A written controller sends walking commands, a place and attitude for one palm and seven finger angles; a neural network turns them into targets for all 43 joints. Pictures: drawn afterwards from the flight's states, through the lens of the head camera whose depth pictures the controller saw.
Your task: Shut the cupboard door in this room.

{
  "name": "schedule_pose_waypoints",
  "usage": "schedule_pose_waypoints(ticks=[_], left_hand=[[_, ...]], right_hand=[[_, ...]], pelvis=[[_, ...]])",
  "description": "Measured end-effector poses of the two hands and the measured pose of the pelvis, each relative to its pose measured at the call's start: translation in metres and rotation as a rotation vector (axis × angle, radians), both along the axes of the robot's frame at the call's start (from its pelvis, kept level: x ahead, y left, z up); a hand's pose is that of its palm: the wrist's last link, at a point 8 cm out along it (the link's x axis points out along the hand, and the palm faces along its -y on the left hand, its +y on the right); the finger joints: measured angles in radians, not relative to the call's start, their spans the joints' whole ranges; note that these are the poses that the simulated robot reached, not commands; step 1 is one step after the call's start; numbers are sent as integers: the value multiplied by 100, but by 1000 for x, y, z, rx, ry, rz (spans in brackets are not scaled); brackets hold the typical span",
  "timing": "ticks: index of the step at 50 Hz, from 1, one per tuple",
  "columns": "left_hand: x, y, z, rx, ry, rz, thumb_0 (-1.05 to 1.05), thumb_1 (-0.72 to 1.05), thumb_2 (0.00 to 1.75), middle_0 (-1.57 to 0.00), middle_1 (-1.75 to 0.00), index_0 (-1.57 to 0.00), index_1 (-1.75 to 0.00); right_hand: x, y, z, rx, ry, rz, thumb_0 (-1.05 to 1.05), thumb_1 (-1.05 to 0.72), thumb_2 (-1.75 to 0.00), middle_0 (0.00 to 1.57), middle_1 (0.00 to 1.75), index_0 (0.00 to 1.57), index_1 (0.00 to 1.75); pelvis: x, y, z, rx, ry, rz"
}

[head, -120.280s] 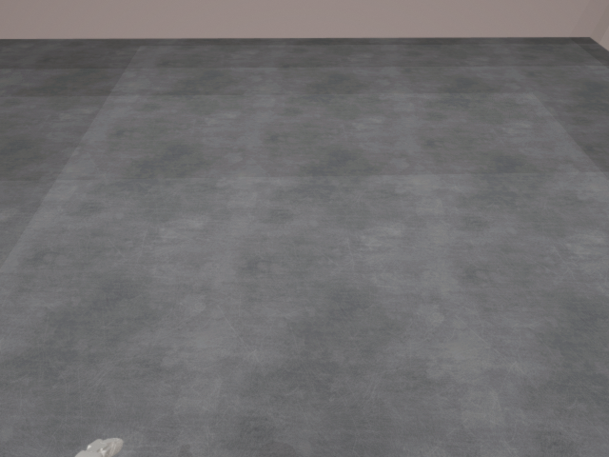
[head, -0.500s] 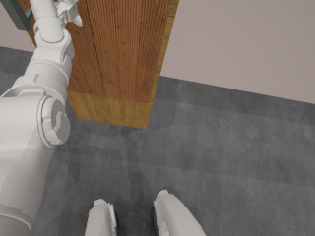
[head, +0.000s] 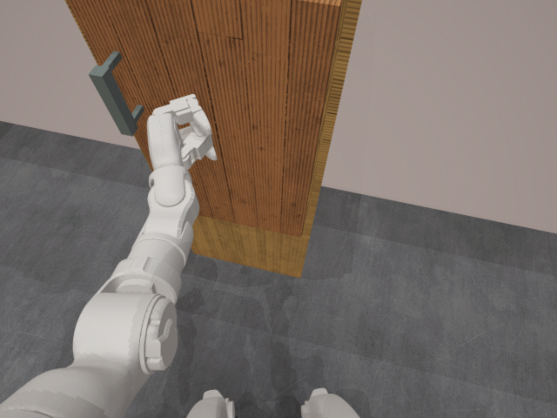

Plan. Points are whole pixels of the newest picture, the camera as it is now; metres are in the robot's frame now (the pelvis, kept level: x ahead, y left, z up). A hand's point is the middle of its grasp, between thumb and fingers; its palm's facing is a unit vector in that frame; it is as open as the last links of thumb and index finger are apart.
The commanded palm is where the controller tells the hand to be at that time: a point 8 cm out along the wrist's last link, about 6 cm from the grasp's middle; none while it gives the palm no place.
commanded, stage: pull the fist back off the door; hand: left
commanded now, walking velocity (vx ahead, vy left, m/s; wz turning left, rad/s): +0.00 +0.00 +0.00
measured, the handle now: (121, 95) +0.61 +0.19 +0.08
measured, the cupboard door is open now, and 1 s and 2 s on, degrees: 0 0 0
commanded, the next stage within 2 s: draw the hand back to the body in 0.02 s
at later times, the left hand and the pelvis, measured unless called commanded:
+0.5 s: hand (156, 171) +0.41 +0.11 +0.13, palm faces +0.12 -0.99 -0.03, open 3.1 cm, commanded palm +0.36 +0.16 +0.13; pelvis +0.00 -0.01 +0.03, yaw +0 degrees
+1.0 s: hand (12, 278) +0.27 +0.21 +0.18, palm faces +0.25 -0.93 -0.27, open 3.7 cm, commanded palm +0.22 +0.25 +0.20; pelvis +0.00 +0.00 +0.06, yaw +1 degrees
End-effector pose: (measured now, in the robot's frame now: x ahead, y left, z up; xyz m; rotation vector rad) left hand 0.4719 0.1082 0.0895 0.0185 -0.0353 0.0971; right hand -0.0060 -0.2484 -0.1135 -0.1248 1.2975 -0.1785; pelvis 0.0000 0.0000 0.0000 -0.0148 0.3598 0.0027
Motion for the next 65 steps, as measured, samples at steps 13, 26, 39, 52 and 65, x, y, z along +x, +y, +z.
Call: schedule_pose_waypoints(ticks=[13,26,39,52,65], left_hand=[[-12,5,15,-3,-23,-11,2,90,90,-130,-150,-130,-150],[-91,59,41,12,-26,17,2,90,90,-130,-150,-130,-150],[-171,92,74,175,-4,5,2,89,90,-118,-137,-118,-137],[-245,152,105,274,-7,189,2,89,90,-85,-101,-85,-101],[-307,198,137,409,-21,360,2,89,90,-50,-62,-50,-62]], right_hand=[[51,-13,0,-15,-124,38,1,-91,-90,20,29,20,30],[59,-11,24,4,-202,8,1,-91,-90,20,29,20,30],[145,1,71,-28,-484,37,2,-91,-90,20,29,20,30],[201,42,106,0,-623,164,1,-90,-90,20,29,20,30],[196,55,95,22,-586,188,2,-90,-90,20,29,20,30]], pelvis=[[-4,-10,2,15,-32,8],[0,-14,30,18,-179,0],[-3,-7,51,24,-313,0],[3,5,65,20,-394,14],[11,10,66,19,-405,18]])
